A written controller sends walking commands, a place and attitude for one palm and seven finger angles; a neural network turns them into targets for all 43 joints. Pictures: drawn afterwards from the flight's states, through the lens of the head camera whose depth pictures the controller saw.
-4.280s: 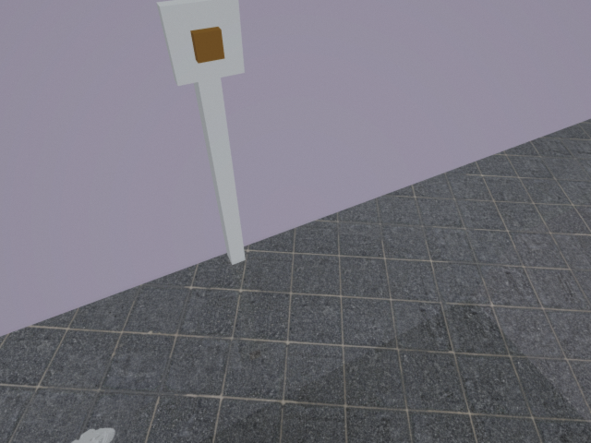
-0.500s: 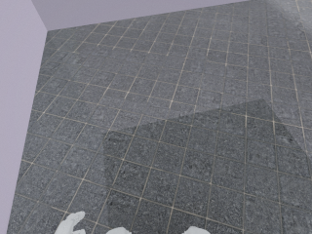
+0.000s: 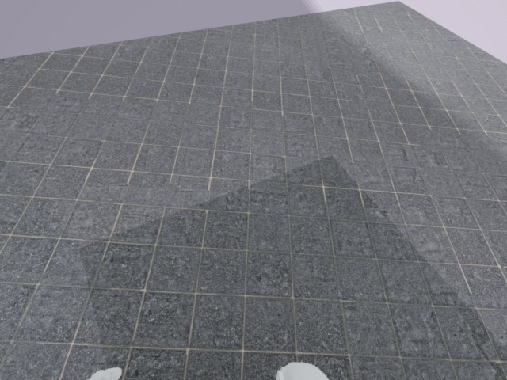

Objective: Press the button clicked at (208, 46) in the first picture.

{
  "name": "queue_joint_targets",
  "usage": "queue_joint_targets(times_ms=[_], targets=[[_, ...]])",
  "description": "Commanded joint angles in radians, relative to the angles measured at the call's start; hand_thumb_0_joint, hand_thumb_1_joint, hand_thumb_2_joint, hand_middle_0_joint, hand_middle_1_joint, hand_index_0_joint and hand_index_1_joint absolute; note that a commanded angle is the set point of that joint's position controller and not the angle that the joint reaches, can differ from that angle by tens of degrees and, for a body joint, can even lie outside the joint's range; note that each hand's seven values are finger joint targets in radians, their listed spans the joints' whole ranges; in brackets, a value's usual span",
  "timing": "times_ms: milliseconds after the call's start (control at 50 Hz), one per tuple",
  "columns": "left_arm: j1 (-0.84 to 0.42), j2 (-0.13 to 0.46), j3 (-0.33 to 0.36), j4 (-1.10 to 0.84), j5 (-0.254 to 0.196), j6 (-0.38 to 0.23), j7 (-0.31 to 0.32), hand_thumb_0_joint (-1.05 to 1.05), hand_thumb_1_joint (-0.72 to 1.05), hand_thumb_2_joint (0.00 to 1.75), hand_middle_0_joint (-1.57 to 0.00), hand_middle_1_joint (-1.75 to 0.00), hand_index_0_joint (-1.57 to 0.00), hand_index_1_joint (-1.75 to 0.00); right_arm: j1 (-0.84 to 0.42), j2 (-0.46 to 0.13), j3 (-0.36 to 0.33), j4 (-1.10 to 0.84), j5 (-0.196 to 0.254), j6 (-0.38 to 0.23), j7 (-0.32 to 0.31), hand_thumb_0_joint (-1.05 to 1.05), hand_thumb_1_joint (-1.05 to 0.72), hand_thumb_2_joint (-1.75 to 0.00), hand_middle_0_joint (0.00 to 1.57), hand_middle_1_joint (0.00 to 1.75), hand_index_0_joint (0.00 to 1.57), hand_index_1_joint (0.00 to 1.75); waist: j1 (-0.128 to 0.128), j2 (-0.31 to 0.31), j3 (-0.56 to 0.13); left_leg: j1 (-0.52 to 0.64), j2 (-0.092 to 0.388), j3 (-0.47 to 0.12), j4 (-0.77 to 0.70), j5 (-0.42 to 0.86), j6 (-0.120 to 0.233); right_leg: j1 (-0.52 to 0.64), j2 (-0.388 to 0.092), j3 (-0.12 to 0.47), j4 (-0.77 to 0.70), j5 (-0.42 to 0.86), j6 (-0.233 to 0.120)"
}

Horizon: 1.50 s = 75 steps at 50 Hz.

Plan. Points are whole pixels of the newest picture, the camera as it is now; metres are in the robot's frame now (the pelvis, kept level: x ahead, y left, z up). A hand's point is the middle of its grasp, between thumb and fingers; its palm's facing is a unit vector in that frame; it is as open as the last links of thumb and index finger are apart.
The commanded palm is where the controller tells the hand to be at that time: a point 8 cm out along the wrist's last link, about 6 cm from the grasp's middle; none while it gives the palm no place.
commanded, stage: walk to a spot facing it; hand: left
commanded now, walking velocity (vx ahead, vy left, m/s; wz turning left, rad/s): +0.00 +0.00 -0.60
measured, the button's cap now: out of the picture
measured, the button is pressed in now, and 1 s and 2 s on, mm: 0 0 0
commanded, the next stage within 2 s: turn to face it in 1.14 s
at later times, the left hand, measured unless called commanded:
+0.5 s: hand (191, 374) +0.15 +0.11 -0.15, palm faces -0.26 -0.93 -0.26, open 7.4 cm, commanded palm none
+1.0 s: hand (182, 343) +0.20 +0.13 -0.17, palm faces -0.49 -0.85 -0.19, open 7.4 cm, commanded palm none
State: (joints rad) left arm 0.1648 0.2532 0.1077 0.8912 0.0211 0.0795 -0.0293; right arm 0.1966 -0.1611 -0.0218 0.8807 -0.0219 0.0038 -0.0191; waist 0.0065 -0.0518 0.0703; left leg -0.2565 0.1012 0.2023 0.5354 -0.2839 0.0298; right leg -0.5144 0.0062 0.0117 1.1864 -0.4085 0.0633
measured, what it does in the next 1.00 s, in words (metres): steps on the spot, turning right: right foot, then left foot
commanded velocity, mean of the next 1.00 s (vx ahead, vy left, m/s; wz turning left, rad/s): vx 0.04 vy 0.00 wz -0.60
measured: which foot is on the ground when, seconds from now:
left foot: down 0.00-0.30, up 0.32-0.76, down 0.78-1.00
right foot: up 0.00-0.30, down 0.32-0.78, up 0.80-1.00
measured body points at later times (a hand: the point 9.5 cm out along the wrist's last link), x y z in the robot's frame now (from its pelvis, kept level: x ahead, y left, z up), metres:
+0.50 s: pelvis -0.01 -0.05 +0.00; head +0.02 -0.09 +0.44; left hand +0.16 +0.15 -0.13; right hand -0.04 -0.32 -0.16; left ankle +0.02 +0.10 -0.66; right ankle -0.03 -0.14 -0.74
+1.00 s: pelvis +0.04 -0.02 +0.01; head +0.08 +0.00 +0.45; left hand +0.23 +0.18 -0.16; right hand -0.04 -0.27 -0.12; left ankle +0.07 +0.07 -0.74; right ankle -0.05 -0.14 -0.65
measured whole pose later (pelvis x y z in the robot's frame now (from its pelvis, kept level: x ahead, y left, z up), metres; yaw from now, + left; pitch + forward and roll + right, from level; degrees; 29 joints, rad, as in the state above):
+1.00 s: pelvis +0.04 -0.02 +0.01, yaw -36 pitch -1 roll -2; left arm 0.26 0.26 0.11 0.95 0.02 0.08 -0.04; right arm 0.24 -0.18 -0.02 0.91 -0.02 0.00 -0.02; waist 0.03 -0.04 0.05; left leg -0.15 0.10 0.21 0.46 -0.30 0.02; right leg -0.52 -0.02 -0.01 1.14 -0.35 0.06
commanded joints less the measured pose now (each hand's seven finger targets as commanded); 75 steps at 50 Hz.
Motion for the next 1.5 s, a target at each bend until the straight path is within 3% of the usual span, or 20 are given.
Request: queue_joint_targets(times_ms=[0, 240, 260, 280, 300, 360, 420, 660, 720, 740, 760, 780, 900, 1100, 1180, 1200, 1240, 1260, 1360, 1480], targets=[[-0.032, 0.035, 0.006, -0.085, 0.000, -0.022, -0.004, 0.00, 0.90, 0.90, -0.20, -0.30, -0.20, -0.30, 0.077, -0.191, -0.064, -0.037, 0.000, -0.025, -0.020, 0.00, -0.90, -0.90, 0.20, 0.30, 0.20, 0.30, -0.040, 0.202, -0.103, 0.223, 0.250, -0.131, -0.189, 0.483, 0.083, -0.079, -0.053, -0.031, -0.035, -0.005, 0.022], [0.007, 0.024, -0.003, -0.070, 0.000, -0.047, 0.006, 0.00, 0.90, 0.90, -0.20, -0.30, -0.20, -0.30, 0.077, -0.232, -0.097, 0.017, -0.003, -0.006, 0.005, 0.00, -0.90, -0.90, 0.20, 0.30, 0.20, 0.30, -0.018, 0.236, -0.130, 0.140, 0.298, 0.032, -0.008, 0.413, 0.013, 0.250, -0.027, -0.141, -0.629, 0.115, -0.043], [0.083, 0.070, 0.005, -0.048, 0.002, -0.059, 0.014, 0.00, 0.90, 0.90, -0.20, -0.30, -0.20, -0.30, 0.076, -0.217, -0.095, 0.010, 0.004, -0.003, 0.010, 0.00, -0.90, -0.90, 0.20, 0.30, 0.20, 0.30, 0.026, 0.125, -0.169, 0.048, 0.264, 0.067, 0.155, 0.326, -0.041, 0.409, -0.068, -0.086, -0.768, 0.260, -0.068], [0.136, 0.194, 0.025, -0.031, 0.013, -0.075, 0.029, 0.00, 0.90, 0.90, -0.20, -0.30, -0.20, -0.30, 0.071, -0.136, -0.073, -0.032, 0.009, 0.002, 0.015, 0.00, -0.90, -0.90, 0.20, 0.30, 0.20, 0.30, 0.054, -0.224, -0.165, -0.272, 0.126, 0.087, 0.381, -0.206, -0.105, 0.593, -0.323, 0.271, -0.847, 0.562, -0.168], [0.180, 0.250, 0.033, -0.023, -0.006, -0.069, 0.041, 0.00, 0.90, 0.90, -0.20, -0.30, -0.20, -0.30, 0.018, -0.128, -0.061, -0.070, 0.007, 0.018, 0.008, 0.00, -0.90, -0.90, 0.20, 0.30, 0.20, 0.30, 0.075, -0.235, -0.162, -0.365, 0.062, -0.056, 0.564, -0.378, -0.122, 0.519, -0.445, 0.383, -0.827, 0.817, -0.260], [0.034, 0.165, 0.019, -0.052, -0.006, -0.060, 0.051, 0.00, 0.90, 0.90, -0.20, -0.30, -0.20, -0.30, -0.033, -0.148, -0.067, -0.049, 0.002, 0.032, -0.003, 0.00, -0.90, -0.90, 0.20, 0.30, 0.20, 0.30, 0.025, -0.145, -0.061, -0.375, 0.063, -0.189, 0.653, -0.198, -0.115, 0.364, -0.310, 0.284, -0.860, 0.490, -0.251], [-0.001, 0.131, 0.004, -0.062, -0.007, -0.071, 0.046, 0.00, 0.90, 0.90, -0.20, -0.30, -0.20, -0.30, 0.018, -0.143, -0.066, -0.012, -0.002, 0.030, 0.001, 0.00, -0.90, -0.90, 0.20, 0.30, 0.20, 0.30, -0.011, -0.081, -0.098, -0.304, 0.039, -0.165, 0.580, -0.096, -0.134, 0.366, -0.227, 0.187, -0.820, 0.625, -0.217], [0.058, 0.175, 0.017, -0.041, 0.001, -0.069, 0.030, 0.00, 0.90, 0.90, -0.20, -0.30, -0.20, -0.30, -0.084, -0.154, -0.053, -0.081, 0.005, 0.004, 0.007, 0.00, -0.90, -0.90, 0.20, 0.30, 0.20, 0.30, 0.032, -0.120, -0.082, -0.174, -0.049, -0.164, 0.225, -0.163, -0.109, 0.333, -0.208, 0.408, -0.886, 0.169, -0.253], [-0.001, 0.162, 0.015, -0.050, -0.005, -0.061, 0.027, 0.00, 0.90, 0.90, -0.20, -0.30, -0.20, -0.30, 0.041, -0.151, -0.052, -0.051, 0.010, -0.010, -0.004, 0.00, -0.90, -0.90, 0.20, 0.30, 0.20, 0.30, -0.037, -0.085, -0.078, 0.106, -0.079, -0.138, -0.061, -0.028, -0.089, 0.153, -0.138, 0.391, -0.799, 0.111, -0.190], [-0.003, 0.115, 0.003, -0.066, -0.011, -0.056, 0.024, 0.00, 0.90, 0.90, -0.20, -0.30, -0.20, -0.30, 0.100, -0.192, -0.056, -0.030, 0.008, -0.018, -0.014, 0.00, -0.90, -0.90, 0.20, 0.30, 0.20, 0.30, -0.063, 0.038, -0.097, 0.269, 0.002, -0.199, -0.183, -0.036, -0.069, 0.027, -0.055, 0.321, -0.689, 0.054, -0.139], [0.022, 0.046, -0.009, -0.086, -0.019, -0.050, 0.012, 0.00, 0.90, 0.90, -0.20, -0.30, -0.20, -0.30, 0.132, -0.300, -0.076, -0.031, -0.006, -0.018, -0.017, 0.00, -0.90, -0.90, 0.20, 0.30, 0.20, 0.30, -0.074, 0.350, -0.097, 0.348, 0.270, -0.511, -0.308, -0.235, 0.007, -0.164, 0.087, 0.150, -0.439, -0.140, -0.076], [0.001, 0.073, 0.001, -0.102, -0.005, -0.051, 0.008, 0.00, 0.90, 0.90, -0.20, -0.30, -0.20, -0.30, 0.129, -0.334, -0.079, -0.045, -0.005, -0.011, -0.013, 0.00, -0.90, -0.90, 0.20, 0.30, 0.20, 0.30, -0.072, 0.348, -0.044, 0.189, 0.427, -0.618, -0.382, -0.316, 0.085, -0.161, 0.034, 0.045, -0.233, -0.189, -0.047], [0.073, 0.045, 0.012, -0.025, 0.004, -0.033, -0.012, 0.00, 0.90, 0.90, -0.20, -0.30, -0.20, -0.30, 0.018, -0.187, -0.039, -0.049, 0.001, -0.029, -0.022, 0.00, -0.90, -0.90, 0.20, 0.30, 0.20, 0.30, 0.005, 0.217, -0.003, 0.119, 0.213, -0.161, -0.276, 0.280, 0.033, -0.092, -0.044, -0.006, -0.002, 0.072, 0.003], [-0.100, 0.007, -0.014, -0.070, 0.002, -0.035, -0.007, 0.00, 0.90, 0.90, -0.20, -0.30, -0.20, -0.30, 0.151, -0.209, -0.077, 0.041, -0.005, -0.016, -0.008, 0.00, -0.90, -0.90, 0.20, 0.30, 0.20, 0.30, -0.068, 0.261, -0.030, 0.227, 0.266, -0.006, -0.135, 0.605, 0.069, 0.005, -0.053, -0.125, -0.348, 0.026, -0.006], [-0.034, 0.026, -0.011, -0.058, 0.004, -0.058, 0.000, 0.00, 0.90, 0.90, -0.20, -0.30, -0.20, -0.30, 0.134, -0.231, -0.090, 0.045, -0.001, -0.014, 0.000, 0.00, -0.90, -0.90, 0.20, 0.30, 0.20, 0.30, -0.019, 0.252, -0.091, 0.234, 0.272, 0.049, 0.029, 0.733, 0.022, 0.173, -0.006, -0.159, -0.565, 0.097, -0.051], [0.049, 0.062, -0.005, -0.038, 0.007, -0.070, 0.007, 0.00, 0.90, 0.90, -0.20, -0.30, -0.20, -0.30, 0.135, -0.226, -0.089, 0.040, 0.006, -0.013, 0.006, 0.00, -0.90, -0.90, 0.20, 0.30, 0.20, 0.30, 0.029, 0.188, -0.133, 0.154, 0.257, 0.079, 0.184, 0.713, -0.020, 0.343, -0.007, -0.150, -0.696, 0.233, -0.070], [0.231, 0.247, 0.028, 0.026, -0.003, -0.092, 0.035, 0.00, 0.90, 0.90, -0.20, -0.30, -0.20, -0.30, 0.119, -0.109, -0.053, -0.019, 0.018, -0.005, 0.006, 0.00, -0.90, -0.90, 0.20, 0.30, 0.20, 0.30, 0.089, -0.219, -0.301, -0.339, 0.029, 0.008, 0.683, -0.366, -0.117, 0.742, -0.446, 0.349, -0.708, 1.078, -0.272], [0.236, 0.227, 0.025, 0.030, -0.014, -0.086, 0.051, 0.00, 0.90, 0.90, -0.20, -0.30, -0.20, -0.30, 0.066, -0.119, -0.045, -0.020, 0.024, 0.008, -0.010, 0.00, -0.90, -0.90, 0.20, 0.30, 0.20, 0.30, 0.102, -0.157, -0.317, -0.310, 0.038, -0.162, 0.722, -0.378, -0.093, 0.640, -0.436, 0.302, -0.738, 1.029, -0.306], [-0.045, 0.064, -0.050, -0.004, -0.002, -0.097, 0.060, 0.00, 0.90, 0.90, -0.20, -0.30, -0.20, -0.30, 0.187, -0.078, -0.030, 0.111, 0.004, 0.037, -0.005, 0.00, -0.90, -0.90, 0.20, 0.30, 0.20, 0.30, -0.056, -0.050, -0.101, -0.180, 0.031, -0.192, 0.584, -0.113, -0.090, 0.280, -0.265, -0.016, -0.831, 0.640, -0.198], [-0.006, 0.077, -0.040, 0.017, 0.000, -0.087, 0.062, 0.00, 0.90, 0.90, -0.20, -0.30, -0.20, -0.30, 0.102, -0.082, -0.038, 0.096, 0.008, 0.042, 0.012, 0.00, -0.90, -0.90, 0.20, 0.30, 0.20, 0.30, -0.010, -0.092, -0.017, -0.190, -0.003, -0.128, 0.446, -0.134, -0.094, 0.280, -0.319, -0.037, -0.871, 0.517, -0.223]])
